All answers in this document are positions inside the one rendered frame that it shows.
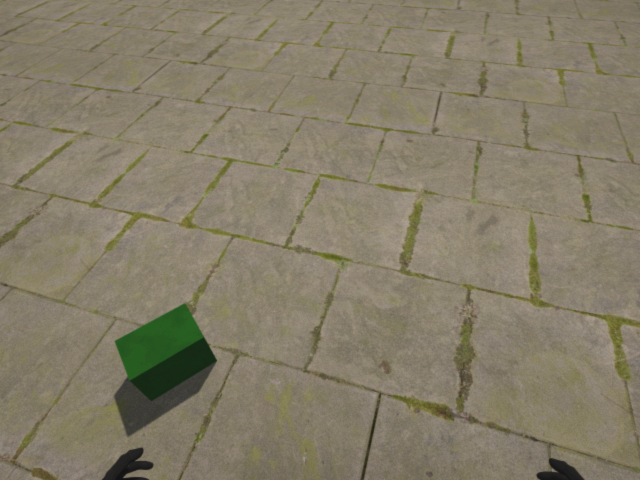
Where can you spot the left robot hand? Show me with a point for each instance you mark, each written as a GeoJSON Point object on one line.
{"type": "Point", "coordinates": [126, 464]}

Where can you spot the carton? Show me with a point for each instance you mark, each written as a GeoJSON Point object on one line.
{"type": "Point", "coordinates": [164, 352]}

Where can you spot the right robot hand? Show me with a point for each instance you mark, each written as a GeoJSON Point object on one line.
{"type": "Point", "coordinates": [566, 472]}

